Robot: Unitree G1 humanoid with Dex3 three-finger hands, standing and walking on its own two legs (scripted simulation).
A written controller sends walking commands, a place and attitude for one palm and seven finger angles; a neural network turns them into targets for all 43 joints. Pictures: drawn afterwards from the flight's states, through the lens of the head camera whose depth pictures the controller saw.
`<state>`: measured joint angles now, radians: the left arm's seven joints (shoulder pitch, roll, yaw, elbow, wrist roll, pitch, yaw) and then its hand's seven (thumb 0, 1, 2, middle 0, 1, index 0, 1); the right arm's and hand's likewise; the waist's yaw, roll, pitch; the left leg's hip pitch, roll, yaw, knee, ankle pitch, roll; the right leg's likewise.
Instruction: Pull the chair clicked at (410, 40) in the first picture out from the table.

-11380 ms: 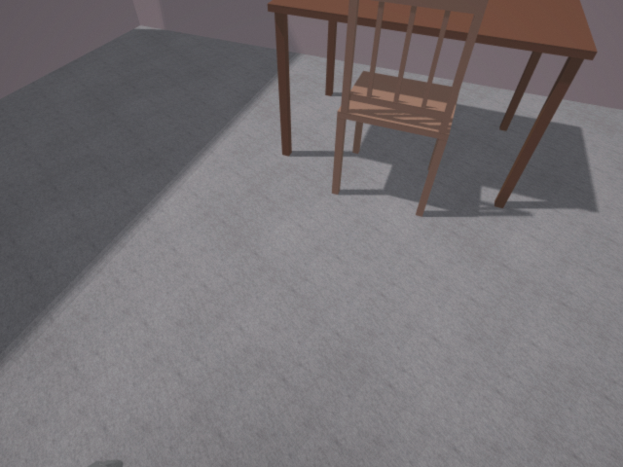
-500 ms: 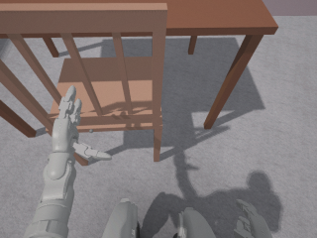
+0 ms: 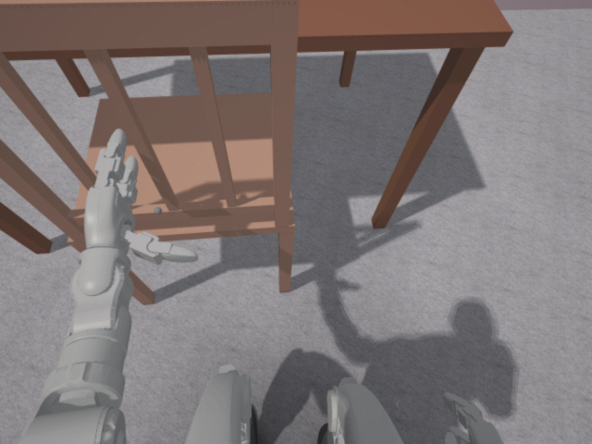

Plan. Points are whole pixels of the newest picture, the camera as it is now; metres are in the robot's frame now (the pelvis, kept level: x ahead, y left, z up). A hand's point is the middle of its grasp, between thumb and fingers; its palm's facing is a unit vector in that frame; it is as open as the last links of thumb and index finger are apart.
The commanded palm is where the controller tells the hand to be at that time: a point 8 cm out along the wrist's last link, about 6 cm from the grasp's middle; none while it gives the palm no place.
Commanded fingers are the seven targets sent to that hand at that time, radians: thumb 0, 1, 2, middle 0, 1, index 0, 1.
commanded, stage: push the fingers through the gap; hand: left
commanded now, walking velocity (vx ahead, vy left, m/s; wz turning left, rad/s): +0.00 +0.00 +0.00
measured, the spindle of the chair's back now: (144, 147) +0.51 +0.22 +0.05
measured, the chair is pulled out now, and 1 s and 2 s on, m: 0.00 0.00 0.00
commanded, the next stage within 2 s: hook a spindle and tug to test in 1.20 s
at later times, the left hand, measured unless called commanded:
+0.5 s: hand (158, 184) +0.45 +0.19 +0.04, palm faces +0.11 -0.99 -0.06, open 16.9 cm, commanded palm +0.42 +0.24 +0.03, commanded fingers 0.00 -0.50 0.30 -0.06 -0.08 -0.06 -0.08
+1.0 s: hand (164, 165) +0.49 +0.19 +0.03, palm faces +0.12 -0.99 -0.07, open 16.9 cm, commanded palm +0.46 +0.23 +0.03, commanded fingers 0.00 -0.50 0.30 -0.06 -0.08 -0.06 -0.08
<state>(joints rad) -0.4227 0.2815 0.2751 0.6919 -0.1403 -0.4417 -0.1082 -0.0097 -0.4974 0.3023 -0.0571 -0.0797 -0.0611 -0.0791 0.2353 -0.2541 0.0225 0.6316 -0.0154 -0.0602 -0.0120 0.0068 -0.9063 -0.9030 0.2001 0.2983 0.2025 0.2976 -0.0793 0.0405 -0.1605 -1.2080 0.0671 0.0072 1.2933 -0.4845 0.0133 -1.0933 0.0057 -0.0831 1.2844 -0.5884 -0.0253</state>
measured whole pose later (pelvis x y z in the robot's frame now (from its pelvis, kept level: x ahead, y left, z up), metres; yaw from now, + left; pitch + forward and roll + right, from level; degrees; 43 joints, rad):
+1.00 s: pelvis +0.00 +0.00 -0.01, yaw -1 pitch +26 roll -3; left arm -0.73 0.40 0.40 1.02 -0.05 -0.51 -0.09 -0.01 -0.50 0.30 -0.06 -0.08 -0.06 -0.08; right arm 0.30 -0.26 0.03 0.66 -0.04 0.05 0.03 0.00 -0.91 -0.90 0.20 0.30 0.20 0.30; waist -0.14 0.05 -0.15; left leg -1.29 0.08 0.01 1.32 -0.49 0.02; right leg -1.17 0.02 -0.08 1.30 -0.58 -0.02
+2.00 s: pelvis +0.01 +0.01 +0.00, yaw -1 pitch +26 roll -4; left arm -0.68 0.36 0.36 0.96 -0.07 -0.50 -0.05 0.00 0.15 0.58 -0.47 -1.36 -0.43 -1.36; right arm 0.29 -0.25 0.02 0.65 -0.04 0.06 0.04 0.00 -0.91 -0.90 0.20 0.30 0.20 0.30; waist -0.14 0.05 -0.16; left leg -1.25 0.07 0.01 1.29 -0.50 0.02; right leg -1.14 0.02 -0.07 1.27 -0.58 -0.01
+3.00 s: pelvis +0.02 +0.00 +0.03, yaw +0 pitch +18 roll -2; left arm -0.47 0.28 0.23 0.71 -0.05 -0.30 0.04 0.00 0.78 0.82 -0.47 -1.38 -0.42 -1.45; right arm 0.23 -0.22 0.01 0.60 0.03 0.10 -0.02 0.00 -0.91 -0.90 0.20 0.30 0.20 0.30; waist -0.09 0.03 -0.06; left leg -0.99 0.06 0.03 1.15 -0.47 0.02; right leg -0.89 0.01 -0.05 1.13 -0.56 -0.01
